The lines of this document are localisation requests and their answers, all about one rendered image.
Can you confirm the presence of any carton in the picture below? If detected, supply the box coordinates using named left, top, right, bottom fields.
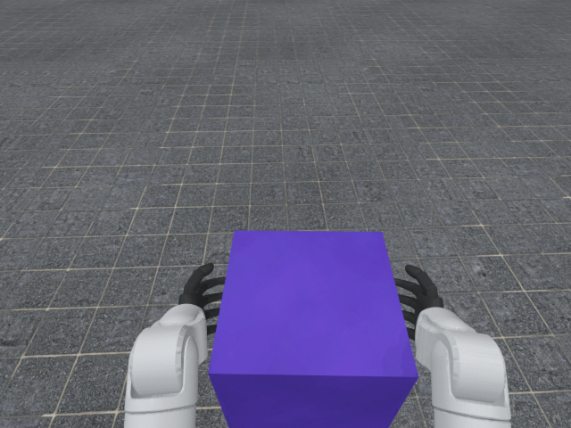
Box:
left=208, top=230, right=418, bottom=428

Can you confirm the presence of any robot right hand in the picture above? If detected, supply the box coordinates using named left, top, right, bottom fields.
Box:
left=394, top=265, right=443, bottom=341

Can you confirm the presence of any robot left forearm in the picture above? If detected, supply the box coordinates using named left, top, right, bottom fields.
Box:
left=124, top=304, right=208, bottom=428

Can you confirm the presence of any robot left hand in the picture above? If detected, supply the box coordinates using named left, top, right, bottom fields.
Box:
left=178, top=263, right=226, bottom=335

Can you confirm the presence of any robot right forearm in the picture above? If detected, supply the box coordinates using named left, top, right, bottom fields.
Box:
left=415, top=307, right=511, bottom=428

